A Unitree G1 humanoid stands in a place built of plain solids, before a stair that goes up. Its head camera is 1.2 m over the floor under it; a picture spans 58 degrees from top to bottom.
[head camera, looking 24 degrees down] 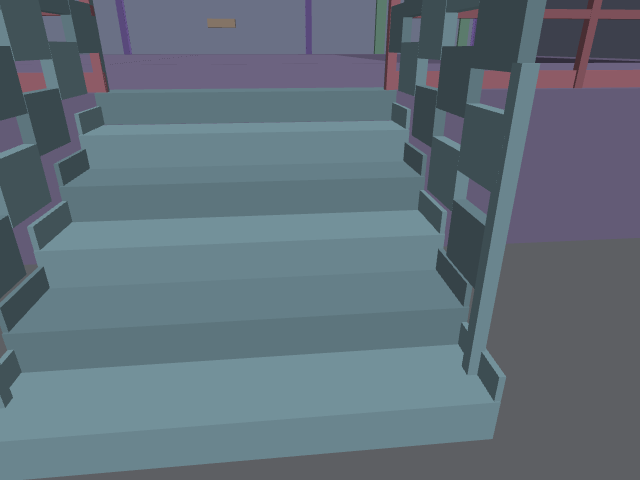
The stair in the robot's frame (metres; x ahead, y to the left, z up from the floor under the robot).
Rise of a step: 0.16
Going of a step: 0.30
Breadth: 1.62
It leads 6 degrees to the left of straight ahead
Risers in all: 6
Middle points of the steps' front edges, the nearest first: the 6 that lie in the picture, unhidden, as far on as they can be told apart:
0.97 0.23 0.16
1.27 0.26 0.33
1.57 0.29 0.49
1.87 0.32 0.65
2.17 0.35 0.82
2.46 0.38 0.98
